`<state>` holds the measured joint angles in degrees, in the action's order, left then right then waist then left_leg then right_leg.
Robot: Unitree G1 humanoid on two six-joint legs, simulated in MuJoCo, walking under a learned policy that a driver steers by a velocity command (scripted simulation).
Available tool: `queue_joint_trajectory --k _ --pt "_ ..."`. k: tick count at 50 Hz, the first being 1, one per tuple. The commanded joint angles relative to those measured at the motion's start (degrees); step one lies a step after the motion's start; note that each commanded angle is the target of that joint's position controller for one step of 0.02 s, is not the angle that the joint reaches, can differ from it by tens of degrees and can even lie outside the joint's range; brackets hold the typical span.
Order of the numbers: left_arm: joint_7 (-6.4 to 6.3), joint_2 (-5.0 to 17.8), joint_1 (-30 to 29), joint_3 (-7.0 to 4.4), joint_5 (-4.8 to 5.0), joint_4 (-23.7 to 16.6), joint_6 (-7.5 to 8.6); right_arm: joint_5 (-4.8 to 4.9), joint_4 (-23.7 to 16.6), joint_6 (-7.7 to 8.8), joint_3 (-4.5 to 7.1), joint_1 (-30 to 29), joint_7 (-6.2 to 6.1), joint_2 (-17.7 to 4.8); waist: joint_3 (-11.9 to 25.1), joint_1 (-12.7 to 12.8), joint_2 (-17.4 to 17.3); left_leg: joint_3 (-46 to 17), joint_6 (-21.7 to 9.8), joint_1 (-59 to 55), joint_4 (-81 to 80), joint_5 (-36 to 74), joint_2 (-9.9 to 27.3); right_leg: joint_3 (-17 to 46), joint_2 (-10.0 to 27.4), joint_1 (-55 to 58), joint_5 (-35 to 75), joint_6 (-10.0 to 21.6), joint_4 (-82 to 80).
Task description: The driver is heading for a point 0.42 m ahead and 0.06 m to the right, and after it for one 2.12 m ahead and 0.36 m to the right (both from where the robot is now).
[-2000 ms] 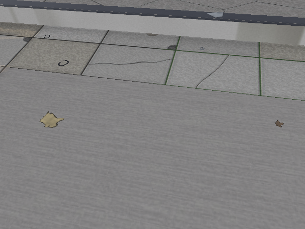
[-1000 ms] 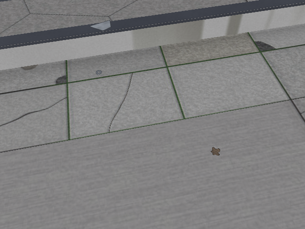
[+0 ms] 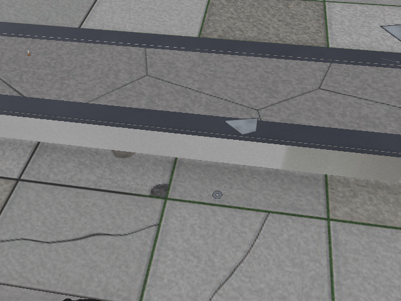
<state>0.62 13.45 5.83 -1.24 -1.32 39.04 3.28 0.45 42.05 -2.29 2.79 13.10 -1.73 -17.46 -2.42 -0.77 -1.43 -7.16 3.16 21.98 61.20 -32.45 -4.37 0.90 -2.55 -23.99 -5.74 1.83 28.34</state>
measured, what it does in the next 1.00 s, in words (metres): steps on the spot, turning right: left foot, then left foot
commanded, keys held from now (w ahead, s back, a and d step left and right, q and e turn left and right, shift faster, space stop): no key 0.32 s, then e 0.54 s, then w+e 0.08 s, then w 0.04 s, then no key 0.02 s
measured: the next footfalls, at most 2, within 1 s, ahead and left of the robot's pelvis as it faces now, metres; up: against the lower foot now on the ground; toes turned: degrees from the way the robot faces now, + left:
left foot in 0.16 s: +0.07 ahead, +0.15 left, +0.00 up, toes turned -3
left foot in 0.98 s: +0.15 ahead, +0.13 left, +0.00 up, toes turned -24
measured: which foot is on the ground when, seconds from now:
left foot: up 0.00-0.14, down 0.16-0.62, up 0.64-0.96, down 0.98-1.00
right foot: down 0.00-0.98, up 1.00-1.00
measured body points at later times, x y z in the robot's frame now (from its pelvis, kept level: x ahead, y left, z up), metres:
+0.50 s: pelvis +0.06 +0.02 +0.00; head +0.08 +0.02 +0.45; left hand +0.21 +0.28 -0.11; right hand +0.15 -0.25 -0.12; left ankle +0.03 +0.15 -0.73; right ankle +0.10 -0.10 -0.73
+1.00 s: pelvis +0.08 +0.03 +0.00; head +0.09 +0.04 +0.45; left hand +0.31 +0.25 -0.09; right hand +0.13 -0.28 -0.09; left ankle +0.11 +0.14 -0.73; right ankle +0.10 -0.09 -0.72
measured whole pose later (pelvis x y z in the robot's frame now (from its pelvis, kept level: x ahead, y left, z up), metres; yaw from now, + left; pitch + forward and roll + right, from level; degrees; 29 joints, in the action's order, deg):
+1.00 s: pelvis +0.08 +0.03 +0.00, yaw -19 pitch +2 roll +0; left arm -2.2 17.0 10.5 -4.6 1.4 38.4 -2.8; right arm 0.2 41.1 1.6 3.9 10.8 -1.3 -15.8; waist 0.4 0.2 1.0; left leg -4.1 -0.2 15.8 29.7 -15.6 -2.1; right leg 12.6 -7.5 -22.3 -17.0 1.4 33.4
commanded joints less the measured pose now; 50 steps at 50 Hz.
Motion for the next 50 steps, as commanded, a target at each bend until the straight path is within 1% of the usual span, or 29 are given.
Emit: queue_joint_trajectory --k 1,3,5,7,8,9,10,11,12,17,20,24,28,29,30,31,32,33,34,35,36,38,41,43,46,47,48,49,50 --pt "0.02 7.37 -2.88 -1.78 -0.34 -2.88 -1.02 -0.22 -1.66 -1.21 1.16 4.92 -0.42 -3.58 5.72 -1.7 9.1 2.54 1.84 -1.05 -8.61 3.17 4.68 13.96 12.15 5.51 2.84 8.58 -11.57" --pt "-0.26 7.68 -1.54 -2.05 -0.12 -1.93 -1.42 -0.66 -0.96 -0.52 0.54 4.75 -0.28 -1.85 7.65 -0.69 10.55 4.11 1.54 -5.51 -16.98 6.16 4.73 11.94 11.43 6.73 4.26 9.26 -10.98" --pt "-0.48 7.84 -0.99 -2.03 0.55 -1.25 -1.71 -0.64 -0.04 -0.13 0.73 5.07 0.0 -2.23 9.32 -0.89 9.74 4.77 0.43 -9.77 -25.33 14.69 4.72 11.97 12.02 7.73 0.5 9.43 -9.8" --pt "-0.54 6.79 -0.07 -1.49 0.99 -0.39 -1.82 -1.39 0.27 0.03 0.75 4.37 0.29 -2.38 8.33 -1.39 8.28 5.18 -1.73 -15.0 -33.89 22.21 4.55 11.11 10.55 4.5 -9.86 6.5 -9.74" --pt "-0.35 5.85 1.26 -1.08 0.62 0.37 -1.54 -2.26 -0.77 0.13 0.84 2.82 0.22 -3.91 7.21 -0.84 6.03 1.57 -3.34 -16.52 -34.84 24.46 7.72 10.27 9.35 1.82 -15.93 3.47 -9.08" --pt "-0.01 6.29 2.73 -1.23 0.03 0.28 -1.29 -2.09 -1.28 0.09 1.52 0.94 -0.02 -7.24 4.61 1.75 0.57 -1.29 -5.71 -12.27 -34.91 19.1 10.16 6.83 5.83 1.35 -19.82 0.86 -7.88" --pt "0.01 5.95 1.09 -1.23 -0.25 0.27 -1.23 -1.75 -0.31 0.35 1.41 0.82 0.16 -5.65 3.15 1.27 -2.49 -0.98 -6.81 -5.7 -36.41 8.93 9.08 3.61 3.66 5.55 -16.94 -0.98 -5.83" --pt "-0.09 5.79 0.04 -1.21 -0.15 0.29 -1.21 -1.91 -0.32 0.89 0.78 0.15 0.26 -3.57 2.11 1.03 -2.69 -0.94 -6.3 -2.89 -37.92 6.47 8.56 3.26 3.47 8.2 -13.63 -1.38 -3.86" --pt "-0.28 5.19 0.41 -1.18 0.13 0.73 -1.27 -2.07 -0.13 1.47 0.52 -0.37 0.27 -2.86 2.04 1.37 -3.2 -0.82 -5.47 -2.0 -38.38 8.06 8.45 3.07 3.61 9.7 -10.9 -0.99 -2.7" --pt "-0.69 5.24 2.5 -1.42 0.66 2.87 -1.43 -1.28 0.85 3.23 0.49 1.32 0.09 -3.06 3.36 0.94 -0.96 0.84 -4.09 -5.94 -35.35 19.74 7.5 3.32 3.77 10.54 0.47 0.08 -0.41" --pt "-0.76 7.58 0.42 -2.34 1.74 2.0 -1.9 -0.99 0.61 2.72 1.65 2.52 -0.88 -5.62 2.94 -0.35 -0.73 1.49 -5.12 -8.96 -33.54 23.98 7.95 3.68 2.7 5.84 4.62 0.68 2.96" --pt "-0.57 7.51 0.76 -3.08 2.03 0.79 -2.91 -0.85 -0.2 1.47 2.82 3.73 -2.3 -6.98 3.42 -0.84 -4.16 -2.9 -9.9 -12.17 -34.12 34.31 15.0 2.66 1.21 -0.51 2.04 -0.21 9.73" --pt "0.41 6.73 2.48 -3.56 1.83 -0.12 -3.85 -0.25 -2.08 1.35 3.22 -0.8 -3.05 -6.76 4.02 0.79 -7.42 -4.82 -12.6 -11.27 -33.12 39.61 21.18 0.33 1.99 -1.12 -11.23 0.55 13.56" --pt "0.64 7.11 3.07 -3.77 1.86 -0.21 -3.91 -0.09 -2.39 1.4 3.34 -1.54 -3.1 -6.82 3.77 1.21 -6.14 -2.91 -11.37 -9.22 -31.64 37.49 20.13 0.48 2.21 1.4 -8.76 1.54 11.08" --pt "0.61 9.04 3.55 -4.44 1.84 -0.4 -3.86 -0.38 -2.47 1.51 3.55 -0.43 -3.07 -6.78 4.0 0.82 -1.38 1.28 -8.55 -6.77 -27.65 32.44 16.44 3.77 3.3 4.92 2.6 3.04 7.16" --pt "0.3 12.9 4.74 -5.66 1.73 -0.35 -3.86 -1.09 -3.74 1.57 3.41 -0.86 -2.99 -5.44 4.71 0.16 9.8 9.58 -3.4 -1.13 -17.71 24.56 8.32 15.79 8.32 9.01 10.97 7.43 0.13" --pt "0.31 14.7 9.83 -6.01 0.97 -0.2 -3.52 -1.52 -5.28 1.6 2.9 -4.94 -2.92 -4.27 6.95 4.2 17.16 8.89 0.2 9.59 -3.61 -0.09 0.07 32.67 15.88 18.14 17.12 15.2 -7.18" --pt "0.3 13.91 11.35 -5.16 0.25 -0.17 -2.43 -1.07 -5.65 1.8 2.48 -4.45 -2.51 -2.78 11.08 4.2 14.29 1.16 -0.01 13.58 6.45 -7.62 0.92 36.86 19.29 23.0 16.8 17.5 -8.11" --pt "0.17 13.48 8.13 -5.04 0.68 -1.36 -1.63 -0.38 -4.86 1.71 2.51 -2.92 -2.14 -3.28 10.79 2.78 8.87 -0.29 -0.09 14.58 10.68 -5.15 1.98 33.57 18.69 22.37 16.62 16.42 -6.88" --pt "-0.25 13.27 5.23 -5.06 1.58 -2.27 -1.51 -0.3 -4.26 1.75 2.75 -2.58 -2.11 -3.9 9.47 1.72 4.91 -0.43 -0.03 15.18 10.27 -1.22 3.01 30.08 17.15 20.24 15.22 14.53 -6.49" --pt "-0.87 12.63 3.32 -4.84 2.2 -2.65 -1.94 -0.62 -4.05 1.91 3.07 -2.87 -2.34 -4.73 8.77 1.16 3.7 -0.55 0.21 14.05 7.16 2.35 4.1 27.44 15.5 18.06 12.52 12.78 -6.97" --pt "-1.67 11.96 2.08 -4.66 2.14 -3.01 -3.33 -0.55 -4.11 2.21 2.95 -2.85 -2.2 -3.89 8.18 0.4 6.37 1.42 1.0 9.5 -0.37 6.18 3.36 23.47 11.24 14.32 8.33 10.67 -8.16" --pt "-2.64 12.23 3.04 -5.17 1.9 -3.53 -4.43 -0.06 -4.16 2.74 2.27 -3.31 -1.51 -2.34 8.83 1.12 8.25 1.87 1.69 5.19 -11.38 7.89 1.88 23.58 9.79 13.98 4.11 10.31 -8.78" --pt "-2.89 12.78 2.45 -5.58 1.99 -4.15 -4.94 0.04 -4.31 3.03 2.14 -3.59 -0.93 -2.47 8.6 1.41 9.61 1.79 1.56 1.48 -17.18 9.41 1.21 25.28 9.63 11.88 0.39 10.17 -9.53" --pt "-2.83 12.85 1.9 -5.78 2.62 -4.83 -5.55 0.53 -4.31 3.7 2.71 -1.88 0.19 -4.04 8.11 0.53 12.35 3.36 -0.25 -5.31 -26.22 11.9 0.42 28.43 8.1 6.67 -21.79 9.27 -12.45" --pt "-2.9 12.67 1.31 -5.7 2.93 -4.96 -5.74 0.66 -3.77 4.05 2.86 -0.08 0.48 -3.87 7.17 -0.96 12.24 4.33 -1.44 -9.73 -31.23 14.64 0.31 28.55 6.98 3.24 -27.0 8.18 -12.39" --pt "-3.0 11.6 1.3 -5.35 3.01 -4.89 -5.75 0.52 -2.76 4.42 3.06 2.43 0.6 -3.75 6.42 -2.39 11.22 5.16 -2.81 -14.97 -35.86 17.03 1.32 27.0 5.24 -0.63 -30.57 6.31 -10.81" --pt "-3.01 9.04 1.95 -4.59 2.77 -4.92 -5.46 -0.15 -2.0 4.82 3.52 6.07 0.4 -5.39 6.77 -3.58 6.22 -0.28 -5.18 -21.97 -39.82 12.71 7.91 22.43 2.0 -7.54 -33.04 3.13 -2.21" --pt "-3.02 4.31 2.24 -3.37 2.63 -5.84 -4.85 -1.97 -2.19 4.92 3.96 7.73 0.29 -9.59 6.76 -2.57 -7.54 -18.44 -10.7 -22.79 -47.25 -1.5 20.87 10.08 -6.42 -14.75 -29.54 -0.14 15.45"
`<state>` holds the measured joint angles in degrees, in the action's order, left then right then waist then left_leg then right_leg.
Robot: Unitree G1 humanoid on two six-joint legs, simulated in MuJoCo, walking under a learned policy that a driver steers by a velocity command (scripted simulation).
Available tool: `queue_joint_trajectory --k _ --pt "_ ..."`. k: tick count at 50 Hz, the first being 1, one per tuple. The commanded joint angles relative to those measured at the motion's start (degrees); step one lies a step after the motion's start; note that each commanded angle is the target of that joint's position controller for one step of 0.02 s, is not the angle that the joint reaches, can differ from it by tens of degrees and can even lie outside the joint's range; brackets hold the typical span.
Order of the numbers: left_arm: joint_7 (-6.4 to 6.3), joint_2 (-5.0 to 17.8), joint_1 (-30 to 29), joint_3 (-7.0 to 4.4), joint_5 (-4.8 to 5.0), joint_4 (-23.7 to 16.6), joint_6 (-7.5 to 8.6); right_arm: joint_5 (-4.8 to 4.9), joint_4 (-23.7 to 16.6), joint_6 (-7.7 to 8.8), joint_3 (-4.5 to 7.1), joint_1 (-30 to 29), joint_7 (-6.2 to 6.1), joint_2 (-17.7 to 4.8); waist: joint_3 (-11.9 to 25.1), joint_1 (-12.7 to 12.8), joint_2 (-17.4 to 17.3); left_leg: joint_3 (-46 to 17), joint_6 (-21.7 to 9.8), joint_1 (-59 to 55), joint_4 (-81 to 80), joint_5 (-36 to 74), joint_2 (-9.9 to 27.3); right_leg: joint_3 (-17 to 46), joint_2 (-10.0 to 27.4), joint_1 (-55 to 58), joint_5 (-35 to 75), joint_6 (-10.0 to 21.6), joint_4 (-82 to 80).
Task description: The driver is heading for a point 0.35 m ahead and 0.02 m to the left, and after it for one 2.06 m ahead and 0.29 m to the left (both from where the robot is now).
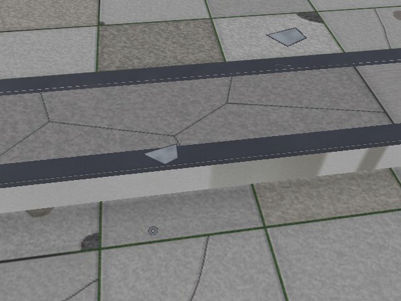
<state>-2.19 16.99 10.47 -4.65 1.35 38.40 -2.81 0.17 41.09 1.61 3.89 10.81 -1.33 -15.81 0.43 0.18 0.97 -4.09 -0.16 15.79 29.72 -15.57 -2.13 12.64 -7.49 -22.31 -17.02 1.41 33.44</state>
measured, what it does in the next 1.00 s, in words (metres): steps on the spot: right foot, then left foot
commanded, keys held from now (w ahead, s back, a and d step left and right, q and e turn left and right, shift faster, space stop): no key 0.50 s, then q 0.48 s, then w+q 0.02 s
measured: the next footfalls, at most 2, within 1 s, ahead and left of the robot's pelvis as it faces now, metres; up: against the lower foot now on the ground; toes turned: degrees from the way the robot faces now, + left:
right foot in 0.32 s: +0.10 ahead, -0.15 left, +0.00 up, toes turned -1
left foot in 0.88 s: +0.05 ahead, +0.12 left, +0.00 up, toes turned +8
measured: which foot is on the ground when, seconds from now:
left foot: down 0.00-0.64, up 0.66-0.86, down 0.88-1.00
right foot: up 0.00-0.30, down 0.32-0.88, up 0.90-1.00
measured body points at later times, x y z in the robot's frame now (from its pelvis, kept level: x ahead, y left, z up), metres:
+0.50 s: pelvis +0.06 -0.02 +0.00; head +0.07 -0.03 +0.45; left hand +0.24 +0.22 -0.10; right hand +0.12 -0.29 -0.13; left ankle +0.00 +0.12 -0.73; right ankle +0.06 -0.14 -0.73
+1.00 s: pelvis +0.02 +0.03 +0.00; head +0.04 +0.07 +0.45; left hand +0.13 +0.34 -0.13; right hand +0.16 -0.24 -0.09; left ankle +0.01 +0.11 -0.73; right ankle +0.04 -0.13 -0.66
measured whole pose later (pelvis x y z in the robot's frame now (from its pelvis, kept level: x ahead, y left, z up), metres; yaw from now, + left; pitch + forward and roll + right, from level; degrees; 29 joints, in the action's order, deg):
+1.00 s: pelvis +0.02 +0.03 +0.00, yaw +10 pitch +1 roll -3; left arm -3.2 18.4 5.2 -5.1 -0.1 46.0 -2.3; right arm -0.9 39.5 -0.8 2.9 16.4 0.0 -16.5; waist -3.0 -1.2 2.4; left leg -1.3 -3.4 17.0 34.0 -17.5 -1.1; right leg 1.5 0.7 -29.1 -26.5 -2.0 61.6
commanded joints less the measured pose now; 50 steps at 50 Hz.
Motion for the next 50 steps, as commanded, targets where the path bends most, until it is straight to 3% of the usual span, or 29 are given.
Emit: queue_joint_trajectory --k 1,2,3,4,6,8,10,12,15,16,17,18,19,20,26,29,32,34,35,36,39,41,43,44,45,46,47,49,50 --pt "-0.21 4.92 -4.74 -1.19 -0.77 -7.3 2.56 -3.82 -2.31 1.74 3.26 6.0 0.61 -13.39 -3.01 -1.82 -14.01 -34.53 -13.82 -6.81 -20.41 -22.13 23.68 -0.11 0.97 -21.56 -15.0 -0.28 18.07" --pt "-0.16 7.71 -3.2 -1.98 -1.01 -5.95 3.04 -3.06 -3.56 2.28 2.37 1.23 0.2 -9.78 -5.77 0.54 -11.08 -29.7 -13.79 -4.02 -19.85 -18.82 22.2 0.92 3.08 -20.11 -10.37 -0.79 22.74" --pt "-0.05 8.11 -0.34 -2.26 -1.21 -3.68 2.87 -1.77 -3.9 2.44 1.43 -1.19 -0.21 -6.71 -5.48 1.68 -9.35 -22.93 -11.51 -4.29 -18.86 -13.47 18.42 0.22 3.5 -18.39 -6.49 -1.94 24.28" --pt "-0.02 7.05 1.49 -2.14 -1.59 -2.16 2.59 -1.13 -4.05 2.29 0.94 -1.79 -0.34 -5.5 -3.91 1.82 -8.68 -18.16 -9.9 -5.6 -17.93 -8.17 15.77 -1.19 3.72 -16.81 -3.74 -3.13 25.91" --pt "0.51 4.44 0.9 -1.42 -1.66 -1.65 2.47 -1.04 -3.16 2.1 0.08 -0.53 -0.52 -3.99 -2.87 1.0 -7.78 -11.08 -9.68 -4.56 -16.92 4.6 13.4 -3.53 5.2 -12.79 0.44 -4.9 25.62" --pt "1.06 1.56 -1.74 -0.16 -1.41 -2.34 2.49 -0.95 -2.26 1.73 -0.07 0.78 -0.45 -4.04 -1.95 -0.06 -8.48 -6.05 -9.66 -4.9 -15.66 12.89 11.43 -7.42 7.57 -8.24 2.17 -6.17 16.99" --pt "1.48 0.06 -5.41 0.83 -1.49 -3.49 2.73 -0.69 -1.34 1.18 0.5 3.17 -0.29 -6.31 -1.11 -2.33 -9.91 -3.87 -9.9 -4.77 -13.72 19.29 10.94 -10.6 8.18 -2.15 0.96 -6.52 8.54" --pt "1.7 1.61 -5.8 0.53 -1.09 -3.71 2.81 -0.3 -0.32 0.62 0.97 6.05 0.15 -8.35 -0.16 -3.16 -10.49 -5.02 -10.69 -6.27 -11.4 22.16 12.19 -12.27 7.01 1.45 -0.8 -6.01 3.01" --pt "1.41 3.22 -2.34 0.1 -1.42 -2.35 2.96 0.69 0.72 0.63 0.09 6.96 0.44 -6.57 0.36 -0.44 -7.76 -5.49 -7.44 -4.62 -8.04 23.51 11.62 -10.4 7.37 12.92 14.56 -2.59 -13.88" --pt "0.64 6.13 -0.48 -0.5 -1.7 -2.51 2.85 -0.53 0.64 1.47 -0.52 7.71 0.64 -5.33 3.73 -0.27 -4.53 -3.73 -4.18 -2.33 -5.83 21.73 9.96 -5.14 12.33 20.97 28.54 -1.04 -12.54" --pt "-0.08 9.66 0.76 -1.16 -1.92 -2.13 2.37 -1.83 0.58 2.5 -0.8 11.42 1.2 -4.85 7.66 -2.98 2.15 -1.14 -1.55 2.09 -4.62 14.34 6.74 -2.17 16.33 28.72 41.28 2.31 -4.91" --pt "0.19 5.43 -0.06 -0.44 -1.56 -0.9 1.89 -1.46 0.92 2.68 -1.41 10.38 1.01 -3.15 9.56 -1.95 5.32 1.48 0.64 -0.03 -5.75 9.34 5.26 -3.55 14.67 26.3 35.72 4.64 -3.25" --pt "0.61 3.1 -1.28 0.01 -1.18 -1.11 1.6 -1.14 0.59 2.33 -1.28 6.98 0.9 -4.62 6.75 -0.35 3.81 2.53 1.67 -0.17 -5.14 7.86 4.4 -4.21 12.62 23.28 30.92 4.15 -3.61" --pt "0.78 2.36 -1.68 0.31 -1.56 -0.93 1.53 -0.8 0.59 1.86 -1.1 5.94 0.73 -5.09 5.4 0.16 2.18 3.08 1.82 0.37 -3.98 8.48 4.22 -4.58 11.92 21.64 29.33 3.46 -4.05" --pt "1.26 2.23 -3.2 0.59 -1.57 1.19 2.6 -0.69 1.56 -0.42 -1.26 7.64 -0.21 -4.51 3.29 -1.23 1.84 2.34 2.1 -3.55 -3.31 11.54 4.81 -5.16 11.43 16.97 31.76 2.9 -3.79" --pt "0.56 5.4 -3.29 -0.53 -1.48 1.86 2.63 0.06 0.36 -1.16 -0.78 4.6 -0.65 -6.47 2.32 -0.2 1.3 1.5 1.74 -0.61 -1.16 11.92 4.18 -5.32 12.31 18.56 31.23 3.25 -3.88" --pt "-0.48 7.44 -0.85 -1.42 -1.44 2.96 2.04 0.54 -1.34 -1.95 -0.5 2.94 -1.23 -6.32 3.75 0.6 4.12 1.6 2.38 3.08 6.17 6.02 2.9 -1.18 18.04 19.73 31.47 7.59 -6.57" --pt "-1.03 7.41 -1.08 -1.42 -1.71 3.07 1.77 0.56 -2.12 -2.78 -0.18 2.45 -1.16 -5.61 3.71 0.9 9.36 3.14 3.05 6.89 17.65 -14.1 1.75 3.65 24.81 18.28 31.32 12.5 -10.43" --pt "-1.16 7.74 -0.49 -1.42 -2.27 2.92 1.99 0.7 -2.69 -3.24 0.27 1.59 -0.94 -6.37 3.29 2.16 9.92 1.99 3.4 10.01 28.43 -22.91 2.54 6.19 28.6 17.03 32.0 15.41 -12.7" --pt "-1.21 8.16 -1.09 -1.45 -2.43 2.95 2.31 1.11 -2.95 -3.74 0.68 1.71 -0.76 -6.46 2.64 1.38 7.76 0.68 3.46 11.81 33.69 -24.25 3.88 5.51 29.78 15.28 29.82 15.92 -13.93" --pt "-1.16 8.41 -9.27 -1.55 -1.32 2.5 2.94 0.57 -2.37 -4.69 0.41 4.1 -0.31 -5.17 1.29 -2.27 6.61 1.85 2.5 5.28 24.12 -15.46 6.69 -4.71 24.73 8.23 22.29 10.5 -14.78" --pt "-0.95 8.62 -9.71 -1.67 -0.84 3.09 2.39 0.59 -2.36 -4.57 0.67 5.61 0.69 -5.68 3.31 -2.6 7.36 4.49 1.58 -0.01 16.19 -8.98 5.77 -8.76 23.25 8.25 23.07 9.22 -12.54" --pt "-0.84 7.82 -9.37 -1.45 0.22 3.77 1.69 0.6 -1.22 -4.55 1.39 9.65 1.65 -6.29 4.33 -4.21 4.9 7.88 -0.72 -6.38 3.25 1.17 2.72 -12.64 21.42 7.21 15.9 5.89 -6.02" --pt "-0.6 5.4 -5.54 -1.02 0.1 5.26 1.26 0.04 -1.28 -4.47 2.01 10.08 1.64 -7.78 2.0 -3.25 -2.34 3.62 -2.83 -9.29 -3.55 6.36 2.89 -16.97 17.73 1.95 4.96 1.57 2.99" --pt "-0.32 2.13 -3.64 -0.01 -2.89 3.93 0.73 -0.01 -4.07 -4.11 3.5 9.29 0.56 -15.35 -0.65 -0.64 -21.11 -20.87 -9.67 -12.61 -9.3 23.02 18.75 -21.0 9.79 -14.07 -19.82 -4.96 21.81" --pt "-0.68 4.32 -10.5 -0.54 -2.49 1.02 1.31 -2.83 -6.28 -2.58 3.18 9.0 1.36 -17.67 1.42 -3.87 -18.94 -30.97 -19.06 -4.67 -14.16 22.61 24.7 -10.57 5.99 -15.55 -23.96 -4.49 31.94" --pt "-1.01 6.38 -11.35 -1.19 -1.2 0.8 1.34 -3.45 -6.6 -1.29 2.93 6.24 1.73 -15.84 -0.56 -2.74 -12.85 -27.92 -18.12 -3.06 -15.56 12.59 22.23 -8.16 7.34 -16.41 -19.26 -3.47 35.31" --pt "-1.57 7.91 -8.26 -2.18 -1.37 3.52 1.23 -0.82 -7.08 -0.7 2.11 0.87 0.98 -12.39 -1.75 0.09 -7.01 -20.54 -11.45 -3.92 -14.23 3.49 16.38 -7.32 9.56 -16.55 -8.19 -2.91 33.58" --pt "-1.37 7.87 -6.29 -2.28 -1.79 4.24 1.45 0.15 -6.93 -0.65 1.69 1.39 0.49 -11.39 -0.02 0.42 -7.45 -18.97 -10.65 -4.84 -14.91 -1.11 14.49 -7.57 9.63 -15.42 -3.79 -3.35 33.01"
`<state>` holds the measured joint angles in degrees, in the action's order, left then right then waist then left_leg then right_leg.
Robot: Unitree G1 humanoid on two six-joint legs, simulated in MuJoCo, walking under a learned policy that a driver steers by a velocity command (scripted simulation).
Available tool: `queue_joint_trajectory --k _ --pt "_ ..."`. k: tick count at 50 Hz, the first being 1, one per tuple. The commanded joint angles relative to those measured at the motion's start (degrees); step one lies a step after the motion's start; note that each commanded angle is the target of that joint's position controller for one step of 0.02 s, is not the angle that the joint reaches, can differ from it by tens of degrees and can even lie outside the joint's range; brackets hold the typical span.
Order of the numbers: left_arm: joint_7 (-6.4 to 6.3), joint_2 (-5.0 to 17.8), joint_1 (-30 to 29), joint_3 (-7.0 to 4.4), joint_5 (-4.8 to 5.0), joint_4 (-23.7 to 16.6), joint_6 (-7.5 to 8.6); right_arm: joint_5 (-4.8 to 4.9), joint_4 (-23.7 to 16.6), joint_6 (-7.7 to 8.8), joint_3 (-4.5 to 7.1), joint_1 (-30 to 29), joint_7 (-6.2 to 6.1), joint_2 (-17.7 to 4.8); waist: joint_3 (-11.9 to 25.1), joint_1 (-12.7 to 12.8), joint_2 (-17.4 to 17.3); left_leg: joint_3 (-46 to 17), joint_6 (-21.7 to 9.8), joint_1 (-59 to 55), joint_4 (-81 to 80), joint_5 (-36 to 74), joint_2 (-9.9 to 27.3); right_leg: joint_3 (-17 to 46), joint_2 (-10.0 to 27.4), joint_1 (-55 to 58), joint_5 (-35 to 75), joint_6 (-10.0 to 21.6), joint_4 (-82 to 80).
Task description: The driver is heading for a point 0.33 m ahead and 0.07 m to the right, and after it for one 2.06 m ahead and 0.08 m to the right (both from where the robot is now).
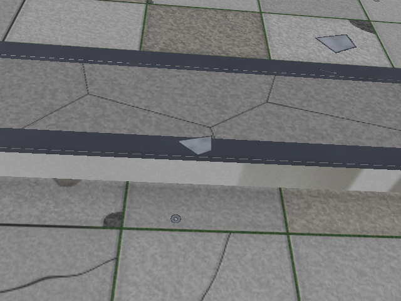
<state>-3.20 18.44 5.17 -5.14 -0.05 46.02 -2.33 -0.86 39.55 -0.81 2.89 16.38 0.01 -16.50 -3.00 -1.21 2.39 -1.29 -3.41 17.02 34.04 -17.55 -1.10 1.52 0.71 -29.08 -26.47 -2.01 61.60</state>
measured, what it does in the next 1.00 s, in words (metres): walks ahead: right foot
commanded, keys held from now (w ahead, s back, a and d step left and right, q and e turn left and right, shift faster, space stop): w+q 0.02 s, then w+e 0.62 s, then w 0.02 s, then w+q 0.32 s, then q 0.02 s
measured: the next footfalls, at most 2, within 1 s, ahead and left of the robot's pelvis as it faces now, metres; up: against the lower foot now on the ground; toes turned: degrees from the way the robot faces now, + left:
right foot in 0.60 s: +0.32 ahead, -0.19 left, +0.00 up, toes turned -13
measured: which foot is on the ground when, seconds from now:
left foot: down 0.00-0.62, up 0.64-1.00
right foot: up 0.00-0.58, down 0.60-1.00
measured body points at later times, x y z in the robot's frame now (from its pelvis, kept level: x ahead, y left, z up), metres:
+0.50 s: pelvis +0.13 -0.02 +0.01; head +0.15 -0.02 +0.45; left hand +0.32 +0.21 -0.11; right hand +0.13 -0.32 -0.11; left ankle +0.00 +0.08 -0.73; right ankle +0.26 -0.19 -0.70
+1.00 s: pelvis +0.41 -0.13 +0.00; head +0.44 -0.14 +0.45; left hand +0.52 +0.12 -0.12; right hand +0.50 -0.40 -0.11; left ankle +0.62 -0.04 -0.69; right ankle +0.29 -0.18 -0.73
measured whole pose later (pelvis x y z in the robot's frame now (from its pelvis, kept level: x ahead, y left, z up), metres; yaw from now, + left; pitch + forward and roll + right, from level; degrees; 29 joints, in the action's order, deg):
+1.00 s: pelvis +0.41 -0.13 +0.00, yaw -9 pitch +1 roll -2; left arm 1.2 14.3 16.2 -1.5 -1.5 48.4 5.5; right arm -1.7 43.2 2.2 1.7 10.4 3.2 -15.2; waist -2.0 0.9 -2.9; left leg 1.5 -1.4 38.3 37.7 4.8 4.6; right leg -4.8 -5.8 3.6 -15.6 4.3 10.3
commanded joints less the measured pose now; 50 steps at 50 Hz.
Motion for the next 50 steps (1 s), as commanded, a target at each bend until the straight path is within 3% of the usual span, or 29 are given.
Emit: queue_joint_trajectory --k 1,4,10,17,24,26,27,28,29,30,31,32,33,34,35,36,37,39,41,43,44,47,49,50 --pt "0.23 6.07 -0.49 -1.79 -0.11 -3.24 1.48 1.39 -5.17 1.93 2.32 -2.29 -1.21 -9.77 4.4 1.65 -9.62 -22.01 -7.27 -7.41 -20.69 -6.36 12.35 3.43 1.21 -8.24 9.16 -0.05 4.3" --pt "1.7 5.1 -0.24 -1.35 0.63 -1.71 3.18 0.89 -3.75 2.93 1.29 1.62 -1.88 -6.83 4.66 -0.02 -10.24 -20.81 -6.88 -15.43 -24.69 -10.9 12.91 1.91 1.95 -11.33 15.88 -0.46 -3.28" --pt "3.17 4.2 -2.46 -0.61 1.05 -1.12 5.28 0.46 -0.85 4.16 2.11 4.43 -1.95 -9.16 0.59 -2.53 -9.67 -16.14 -6.92 -20.08 -28.77 -6.01 15.03 1.34 3.54 -14.25 19.6 -0.76 -14.28" --pt "4.04 3.25 -0.8 0.16 1.54 -1.17 6.12 0.35 1.93 4.91 2.56 3.45 -1.24 -9.02 -2.37 -2.71 -7.33 -8.05 -7.91 -20.23 -30.59 0.59 16.43 2.94 3.9 -16.88 23.1 -0.17 -17.72" --pt "6.49 0.95 -7.42 2.22 1.62 -5.87 7.19 1.19 4.75 4.58 3.14 5.2 -0.77 -9.72 -4.58 -4.83 -6.13 1.35 -7.07 -22.17 -27.95 13.35 16.9 -1.81 3.74 -14.25 23.35 2.98 -25.98" --pt "7.18 1.63 -7.54 2.19 1.84 -7.15 7.26 1.6 4.86 4.19 3.46 4.91 -0.83 -10.67 -3.87 -3.87 -6.84 3.2 -6.0 -22.91 -24.91 22.14 17.21 -3.92 2.41 -10.95 20.67 4.91 -27.76" --pt "7.29 2.49 -6.14 1.8 1.88 -7.49 7.18 1.65 4.55 4.02 3.6 4.21 -0.94 -11.32 -2.07 -2.47 -7.67 4.6 -5.2 -22.84 -21.48 33.43 16.95 -5.57 0.69 -6.68 19.12 6.15 -28.13" --pt "7.21 3.97 -2.66 1.01 1.77 -7.13 7.0 1.63 4.23 3.73 3.74 3.66 -1.17 -12.02 1.26 -0.17 -8.57 6.55 -4.15 -22.37 -15.43 47.02 16.32 -7.52 -1.79 -0.11 17.95 7.38 -27.88" --pt "6.98 6.04 4.98 -0.36 1.87 -5.5 6.8 1.57 3.98 3.29 3.54 3.06 -1.54 -11.81 6.25 4.31 -7.96 9.26 -2.32 -19.76 -4.9 55.67 14.68 -8.67 -4.36 10.9 19.51 9.02 -29.57" --pt "6.15 9.45 14.56 -2.27 2.13 -3.15 6.32 1.09 3.47 3.37 2.89 4.01 -1.9 -10.76 11.99 8.47 -6.05 10.38 0.03 -10.71 8.39 52.07 12.46 -5.47 -4.65 27.12 19.48 11.21 -30.03" --pt "4.77 14.43 21.86 -3.54 2.3 -2.38 5.5 -0.85 1.45 4.31 0.92 5.69 -1.54 -5.26 17.67 8.81 5.74 10.8 3.4 8.96 29.55 15.04 6.84 17.03 9.52 45.6 12.49 17.13 -31.64" --pt "4.99 15.66 21.08 -2.99 1.81 -3.88 6.23 -0.09 -0.46 6.69 -0.55 7.12 -0.82 -2.21 25.58 6.03 11.13 -0.57 5.0 24.43 43.91 -16.34 -2.95 48.88 20.41 55.19 1.29 26.37 -42.6" --pt "4.96 10.62 19.59 -1.77 1.36 -3.77 6.56 2.66 -0.74 8.38 0.8 1.32 0.04 -8.21 19.8 9.04 4.29 -5.84 3.7 30.49 46.1 -11.55 1.59 42.24 18.84 52.06 -0.33 22.86 -46.02" --pt "4.84 8.49 16.4 -1.03 1.15 -4.21 6.77 3.84 -1.56 9.18 0.79 -1.22 0.36 -9.22 12.88 7.74 2.38 -4.05 2.09 30.69 42.88 -5.86 4.76 32.17 17.17 43.79 4.47 20.17 -46.11" --pt "4.88 6.78 11.89 -0.33 0.89 -5.07 6.89 3.0 -0.56 9.26 0.73 -1.37 0.0 -8.65 8.81 5.03 -2.51 -3.13 1.99 27.14 38.15 -1.62 7.86 25.04 14.8 34.61 11.18 18.07 -46.51" --pt "4.87 4.72 8.69 0.47 0.35 -5.88 7.03 1.88 0.13 8.67 1.17 -0.85 -0.2 -8.93 6.17 3.08 -1.57 -3.01 2.4 23.45 34.42 0.99 9.6 19.82 12.72 28.0 18.21 17.26 -47.9" --pt "4.83 4.01 7.23 0.88 -0.27 -6.18 7.17 1.75 0.83 7.71 1.23 1.1 0.09 -8.44 5.45 1.36 0.59 -3.12 2.7 19.58 33.62 2.68 10.57 16.42 11.47 23.47 22.65 17.03 -49.62" --pt "4.86 4.64 6.58 0.82 -0.18 -5.25 8.07 1.66 1.96 5.97 0.97 3.64 0.2 -6.46 4.56 -0.36 1.16 -2.0 3.91 17.57 31.95 4.75 10.78 10.26 10.43 19.09 31.16 17.23 -51.82" --pt "4.66 5.28 6.7 0.68 -0.14 -4.26 8.84 1.44 1.08 5.16 0.8 1.28 -0.17 -5.58 2.29 -0.14 0.59 -1.5 4.98 19.81 27.96 9.63 10.61 4.63 9.09 17.41 36.37 16.24 -53.27" --pt "4.26 5.06 6.85 0.92 -0.35 -3.65 9.06 1.44 0.06 5.49 0.61 -2.09 -0.16 -4.82 0.92 0.95 0.21 -1.11 5.02 20.28 19.76 17.26 9.49 -0.13 6.92 17.31 38.08 14.32 -54.02" --pt "4.81 3.88 11.46 1.56 -1.6 -0.53 8.4 -2.53 0.59 3.93 -0.56 -3.21 1.82 -1.43 -0.83 0.82 -1.84 2.7 4.35 16.72 16.23 17.67 6.83 -3.84 5.41 15.02 41.98 12.48 -54.23" --pt "4.64 3.44 12.52 1.81 -1.37 -0.01 8.54 -0.87 -0.15 3.29 -0.82 -8.14 3.58 -0.83 -1.12 3.19 1.06 4.39 2.43 14.39 6.32 25.77 5.05 -6.67 6.29 19.08 43.69 9.48 -54.22" --pt "3.86 4.28 12.71 1.56 -1.59 0.64 8.38 -0.7 -0.53 3.64 -0.9 -10.46 3.72 -1.56 -0.88 3.68 0.93 4.06 1.36 15.3 1.95 24.63 4.59 -6.68 8.65 25.58 44.78 9.16 -53.68" --pt "3.34 4.48 12.66 1.5 -1.69 1.12 8.13 -1.11 -0.51 3.91 -0.85 -10.53 3.63 -1.9 -1.07 3.32 0.52 4.34 0.69 15.38 0.04 22.29 3.76 -7.05 9.47 28.81 50.09 8.97 -51.56"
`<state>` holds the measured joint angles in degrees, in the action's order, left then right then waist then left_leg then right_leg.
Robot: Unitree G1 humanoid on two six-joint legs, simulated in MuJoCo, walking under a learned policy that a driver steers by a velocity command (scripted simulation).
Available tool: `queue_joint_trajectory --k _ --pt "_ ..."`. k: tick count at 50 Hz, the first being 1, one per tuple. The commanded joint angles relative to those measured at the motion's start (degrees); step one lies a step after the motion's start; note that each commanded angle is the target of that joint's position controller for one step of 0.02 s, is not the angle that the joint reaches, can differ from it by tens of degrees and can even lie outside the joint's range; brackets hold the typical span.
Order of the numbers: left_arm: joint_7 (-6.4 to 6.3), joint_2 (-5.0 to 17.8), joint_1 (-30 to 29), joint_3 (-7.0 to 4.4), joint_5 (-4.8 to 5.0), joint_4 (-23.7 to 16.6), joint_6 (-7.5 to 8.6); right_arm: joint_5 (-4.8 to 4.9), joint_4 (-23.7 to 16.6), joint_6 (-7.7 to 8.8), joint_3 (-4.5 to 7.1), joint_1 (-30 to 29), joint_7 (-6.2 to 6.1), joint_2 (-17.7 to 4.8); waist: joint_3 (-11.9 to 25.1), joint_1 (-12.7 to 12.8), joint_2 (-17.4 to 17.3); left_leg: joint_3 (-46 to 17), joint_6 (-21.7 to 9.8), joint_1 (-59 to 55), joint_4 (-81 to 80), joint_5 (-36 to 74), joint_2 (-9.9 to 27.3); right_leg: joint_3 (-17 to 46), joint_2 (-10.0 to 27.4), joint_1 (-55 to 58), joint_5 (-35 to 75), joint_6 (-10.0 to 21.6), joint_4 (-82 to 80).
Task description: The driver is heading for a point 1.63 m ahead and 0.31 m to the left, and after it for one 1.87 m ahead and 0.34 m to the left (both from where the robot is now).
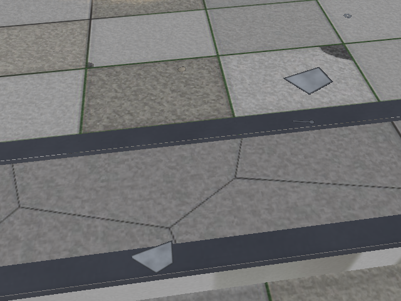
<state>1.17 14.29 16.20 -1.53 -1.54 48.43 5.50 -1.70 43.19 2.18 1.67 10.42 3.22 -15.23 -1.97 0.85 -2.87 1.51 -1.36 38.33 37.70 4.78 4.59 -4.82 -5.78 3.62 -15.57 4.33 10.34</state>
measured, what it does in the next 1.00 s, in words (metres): walks ahead, turning left: left foot, then right foot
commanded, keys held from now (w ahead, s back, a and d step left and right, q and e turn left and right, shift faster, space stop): q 0.52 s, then no key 0.28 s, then w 0.20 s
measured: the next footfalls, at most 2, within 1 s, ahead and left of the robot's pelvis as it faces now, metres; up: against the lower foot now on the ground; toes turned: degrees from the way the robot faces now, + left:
left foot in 0.10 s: +0.23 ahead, +0.08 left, +0.00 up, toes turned +5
right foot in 0.58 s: +0.25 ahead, -0.11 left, +0.00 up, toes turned +23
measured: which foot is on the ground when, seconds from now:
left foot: up 0.00-0.08, down 0.10-0.58, up 0.60-0.94, down 0.96-1.00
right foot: down 0.00-0.10, up 0.12-0.56, down 0.58-0.98, up 1.00-1.00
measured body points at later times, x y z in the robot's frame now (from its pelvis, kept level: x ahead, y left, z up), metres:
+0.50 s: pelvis +0.15 +0.00 +0.00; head +0.19 +0.01 +0.44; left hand +0.20 +0.28 -0.13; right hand +0.31 -0.26 -0.12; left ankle +0.19 +0.08 -0.74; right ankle +0.22 -0.14 -0.71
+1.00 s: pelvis +0.18 -0.02 +0.00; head +0.18 -0.02 +0.45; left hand +0.16 +0.25 -0.13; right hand +0.37 -0.21 -0.13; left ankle +0.10 +0.07 -0.74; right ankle +0.21 -0.12 -0.74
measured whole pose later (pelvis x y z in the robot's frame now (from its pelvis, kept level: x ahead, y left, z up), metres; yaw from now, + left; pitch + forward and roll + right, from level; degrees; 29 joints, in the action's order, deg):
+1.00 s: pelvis +0.18 -0.02 +0.00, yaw +23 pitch -1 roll +1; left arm -0.3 13.4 14.3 -1.1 -1.8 47.8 -0.1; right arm -1.8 49.2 -1.1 1.2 12.2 -0.9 -13.4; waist -0.7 1.0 0.5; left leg -2.4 -1.1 6.8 23.9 -15.8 -2.4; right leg 0.1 -0.3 -12.7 -17.1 1.7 29.9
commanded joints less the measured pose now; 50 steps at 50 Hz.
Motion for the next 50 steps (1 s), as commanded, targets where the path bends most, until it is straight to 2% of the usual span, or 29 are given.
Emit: queue_joint_trajectory --k 1,3,4,5,6,7,8,9,10,11,15,20,23,26,27,28,29,30,31,32,35,40,41,43,45,47,48,49,50 --pt "-1.59 9.09 1.18 -2.18 -0.26 -1.06 0.0 -0.82 -3.75 1.15 0.5 -3.35 0.16 -3.65 -1.31 0.39 5.95 2.38 -2.11 -7.06 -4.79 -3.67 -3.71 -1.09 16.41 -0.93 48.74 2.14 3.85" --pt "-2.52 10.61 0.09 -2.58 -0.51 -1.03 -0.75 -1.44 -1.41 1.62 1.1 4.62 -0.69 -5.5 3.63 -2.72 7.91 3.83 -4.5 -13.32 -6.57 -10.42 -8.0 -1.29 16.57 3.25 63.83 1.14 17.42" --pt "-2.72 10.83 -0.34 -2.56 -0.28 -1.23 -1.29 -1.88 0.63 2.2 1.62 11.24 -1.12 -6.46 7.06 -5.4 7.08 3.42 -5.83 -19.98 -11.48 -7.35 -9.19 -2.15 15.37 2.28 60.21 0.39 28.48" --pt "-2.86 9.91 0.11 -2.07 0.36 -2.34 -1.19 -2.62 1.85 2.67 2.59 17.15 -1.63 -9.72 11.88 -7.91 3.6 -2.78 -8.26 -32.46 -11.69 12.65 -3.18 -3.83 12.34 -6.8 42.77 -1.14 43.63" --pt "-2.27 2.87 8.76 -0.36 2.01 -4.34 -0.94 -2.56 1.22 2.24 4.86 16.19 -2.07 -17.46 20.36 -1.94 -12.63 -25.43 -20.37 -54.91 -3.46 48.74 15.7 -3.56 1.46 -30.28 -13.67 -4.12 66.94" --pt "-2.48 6.76 6.2 -0.89 0.63 -2.9 -1.87 1.5 1.0 1.75 5.18 18.31 -2.06 -15.28 27.96 -5.34 -3.98 -33.34 -24.2 -58.33 -7.34 52.48 16.65 6.16 0.08 -35.65 -18.33 -4.45 73.78" --pt "-2.31 7.16 2.57 -0.82 0.46 -3.77 -2.06 2.19 -0.26 1.18 4.9 13.26 -2.6 -13.33 21.25 -4.34 0.45 -27.07 -22.23 -51.25 -10.27 43.08 14.93 9.16 4.21 -37.58 -12.2 -4.43 73.13" --pt "-2.23 7.08 -0.26 -0.55 0.03 -4.17 -2.06 2.24 -0.95 0.28 3.78 8.89 -2.87 -9.09 13.55 -3.42 3.43 -23.35 -19.56 -42.47 -13.69 33.79 11.97 8.69 6.47 -37.52 -9.26 -4.65 68.36" --pt "-2.16 6.93 -2.19 -0.53 -0.62 -4.6 -2.64 2.23 -1.0 -0.4 2.94 6.66 -3.23 -6.54 7.94 -1.91 4.3 -20.48 -17.1 -35.29 -16.34 29.42 9.08 8.48 7.83 -36.36 -8.38 -5.15 63.93" --pt "-2.04 6.76 -1.64 -0.43 -1.21 -4.94 -3.84 2.29 -1.1 -0.87 2.47 5.47 -3.45 -5.28 6.29 -0.64 3.29 -18.28 -15.67 -29.93 -17.89 27.27 6.76 8.08 7.99 -32.9 -7.79 -5.8 60.37" --pt "-2.65 5.4 1.48 0.07 -0.75 -4.18 -6.36 0.7 -0.9 -1.02 3.6 5.01 -2.86 -9.27 8.24 0.54 0.41 -15.2 -13.68 -24.36 -17.53 25.45 3.52 6.33 6.21 -28.27 -6.83 -7.29 52.04" --pt "-3.3 6.14 -3.76 -0.32 -0.28 -5.86 -7.73 0.2 -1.28 -2.98 4.29 4.55 -3.16 -9.99 7.55 -1.64 -3.2 -20.89 -10.87 -22.35 -19.46 -2.6 1.83 7.02 6.1 -29.0 -3.62 -7.45 42.93" --pt "-3.63 6.16 -5.76 -0.39 0.12 -6.57 -7.66 -0.26 -1.29 -3.86 4.68 4.06 -3.07 -10.09 5.36 -2.62 -4.55 -25.04 -9.87 -21.94 -20.23 -13.31 1.29 7.41 4.89 -27.92 -4.44 -7.03 37.05" --pt "-4.22 6.58 -4.38 -0.56 0.93 -6.62 -6.76 -0.4 -1.17 -4.31 4.88 3.14 -2.83 -10.0 4.52 -2.34 -5.7 -29.12 -8.94 -23.35 -18.62 -9.75 1.37 7.76 3.13 -24.09 -6.78 -5.73 28.93" --pt "-4.39 6.63 -2.13 -0.62 1.13 -6.13 -6.3 -0.22 -1.1 -4.37 4.79 2.23 -2.84 -9.75 4.82 -1.25 -5.64 -29.41 -8.14 -23.78 -17.34 -7.5 1.28 7.36 2.92 -21.42 -5.79 -4.95 24.07" --pt "-4.21 7.84 -3.15 -1.73 3.61 -6.25 -4.4 4.32 -4.21 -3.79 4.32 -2.52 -4.9 -8.55 5.69 0.46 -4.85 -31.3 -8.11 -23.69 -17.47 -12.82 0.87 9.98 4.23 -17.75 2.36 -5.36 14.05" --pt "-4.16 9.97 -2.29 -2.23 3.11 -5.92 -3.53 4.32 -3.89 -3.79 3.72 -1.55 -5.73 -7.59 6.57 0.5 -2.02 -28.41 -5.76 -20.94 -13.19 -18.44 -1.57 11.83 9.17 -11.79 6.94 -4.07 8.52" --pt "-4.39 12.87 -3.4 -2.74 1.34 -6.78 -3.57 2.97 -3.12 -3.79 3.0 3.42 -5.85 -4.28 8.59 -2.82 10.89 -18.13 -2.49 -14.78 0.79 -32.27 -8.68 23.4 22.14 -6.1 13.35 0.56 6.7" --pt "-3.65 13.87 -4.21 -3.28 -1.46 -7.29 -3.5 2.79 -4.89 -3.11 4.4 0.81 -6.14 -8.3 4.5 -1.35 18.0 -11.78 0.65 -6.94 12.15 -41.28 -14.88 34.57 28.33 -12.56 20.06 9.99 3.99" --pt "-3.33 11.45 -6.47 -2.77 -1.09 -8.26 -2.94 1.75 -3.75 -3.02 5.45 2.55 -6.21 -11.93 3.75 -2.19 12.21 -14.26 2.37 -8.04 21.47 -38.56 -11.75 32.28 27.78 -14.47 19.9 11.29 4.61" --pt "-2.96 7.45 -10.1 -1.7 1.63 -8.68 -2.63 1.67 -1.01 -4.88 5.18 5.47 -6.63 -8.81 2.03 -3.19 8.35 -14.22 6.0 -6.65 29.37 -30.33 -11.09 20.44 19.58 -13.14 18.96 6.57 7.35" --pt "-3.12 6.67 -7.51 -1.03 0.56 -6.8 -3.24 2.13 -3.34 -4.32 2.8 -1.04 -6.33 -3.67 3.99 -0.54 11.39 -8.1 8.74 -13.69 12.0 -27.96 -6.81 13.75 15.95 -9.38 26.05 6.86 9.11" --pt "-3.11 8.34 -2.46 -1.32 -0.91 -4.71 -4.17 -0.64 -0.7 -5.25 2.36 0.91 -4.49 -4.13 4.46 1.03 8.99 -4.25 7.2 -17.92 7.79 -31.3 -9.12 12.48 15.23 -10.28 27.47 5.87 9.06" --pt "-2.35 9.36 -1.85 -1.76 -1.49 -4.19 -4.95 0.54 -0.44 -5.61 1.71 0.14 -3.37 -3.42 4.35 1.56 13.45 -1.64 4.96 -21.98 -0.24 -32.05 -8.73 13.67 14.83 -10.61 16.32 5.17 7.84" --pt "-1.76 9.1 -2.55 -1.93 -1.08 -3.98 -5.65 0.73 0.63 -5.12 1.4 0.2 -3.42 -3.91 1.95 0.71 15.18 -0.04 2.8 -26.1 -10.79 -26.98 -8.68 15.83 14.84 -12.81 4.79 4.53 6.68" --pt "-1.81 7.66 -2.62 -1.76 -0.21 -3.78 -5.55 -0.19 2.88 -3.3 1.01 2.44 -4.29 -4.25 1.46 -1.17 10.98 -2.19 0.02 -36.43 -21.32 -18.51 -6.89 16.23 14.19 -18.67 1.55 1.97 8.77" --pt "-1.64 5.61 -3.77 -1.2 -0.04 -4.53 -4.86 -0.9 3.6 -2.05 0.96 4.64 -4.79 -5.8 2.89 -2.19 6.77 -9.11 -1.73 -42.43 -22.56 -19.06 -0.72 14.7 13.21 -23.53 2.14 0.3 12.5" --pt "-1.38 2.85 -5.67 -0.53 0.52 -5.97 -4.19 -0.55 4.94 -1.75 2.35 5.48 -4.84 -11.0 2.04 -1.48 -4.74 -18.53 -5.85 -40.44 -22.55 -24.72 4.57 5.95 5.27 -27.64 -3.86 -1.64 18.03" --pt "-1.49 4.57 -8.09 -0.72 -0.65 -6.23 -3.92 0.07 5.56 -1.61 2.74 6.41 -4.3 -11.01 -0.92 -3.4 -6.72 -23.8 -9.22 -37.6 -25.31 -28.43 8.78 3.19 4.53 -29.3 -6.1 -2.07 22.01"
